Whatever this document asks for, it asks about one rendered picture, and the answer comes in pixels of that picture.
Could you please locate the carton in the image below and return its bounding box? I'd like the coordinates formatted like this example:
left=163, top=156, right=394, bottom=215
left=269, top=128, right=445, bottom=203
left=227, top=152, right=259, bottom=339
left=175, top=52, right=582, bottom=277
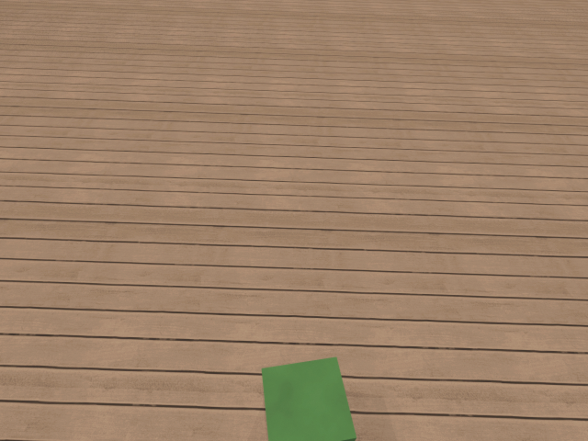
left=262, top=357, right=356, bottom=441

